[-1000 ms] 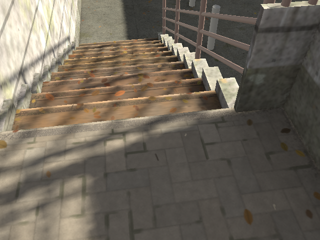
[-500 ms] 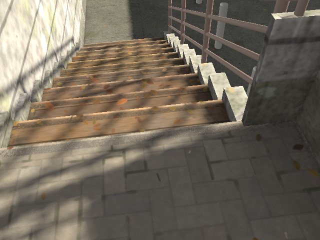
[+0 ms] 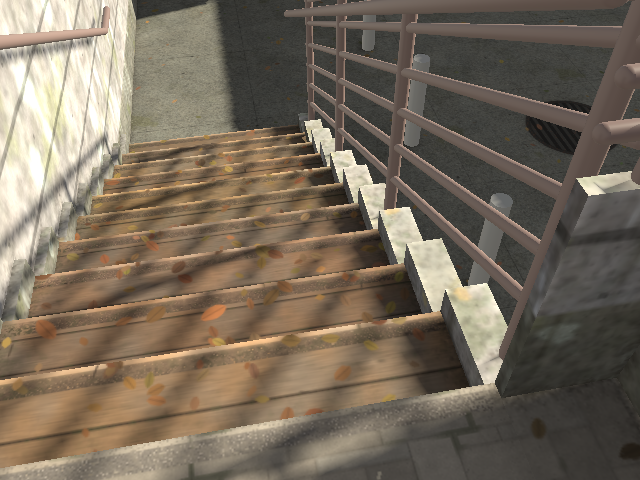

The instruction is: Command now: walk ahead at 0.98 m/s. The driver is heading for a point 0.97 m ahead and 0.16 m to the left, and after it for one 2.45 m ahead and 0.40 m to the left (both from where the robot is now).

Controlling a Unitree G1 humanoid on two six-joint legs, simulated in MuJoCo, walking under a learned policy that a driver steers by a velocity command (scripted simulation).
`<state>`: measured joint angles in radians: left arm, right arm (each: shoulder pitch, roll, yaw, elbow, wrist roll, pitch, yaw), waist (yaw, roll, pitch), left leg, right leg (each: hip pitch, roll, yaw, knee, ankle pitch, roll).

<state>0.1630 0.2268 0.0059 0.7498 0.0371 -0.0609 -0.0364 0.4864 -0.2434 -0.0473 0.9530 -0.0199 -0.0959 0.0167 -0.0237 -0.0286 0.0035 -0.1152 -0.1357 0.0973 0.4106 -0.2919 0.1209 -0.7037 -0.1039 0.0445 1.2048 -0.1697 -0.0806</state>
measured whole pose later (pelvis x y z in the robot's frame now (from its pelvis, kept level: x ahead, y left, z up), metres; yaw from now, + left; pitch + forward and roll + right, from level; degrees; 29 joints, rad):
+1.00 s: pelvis +0.87 +0.00 -0.21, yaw +15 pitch -2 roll +2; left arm 0.11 0.17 -0.04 0.70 0.05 -0.09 0.00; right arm 0.49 -0.21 -0.05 0.95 0.00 -0.07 0.00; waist -0.05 0.00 -0.03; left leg -0.32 -0.15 -0.19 1.01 -0.56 0.06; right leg -0.51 -0.09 0.05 0.95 -0.32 0.07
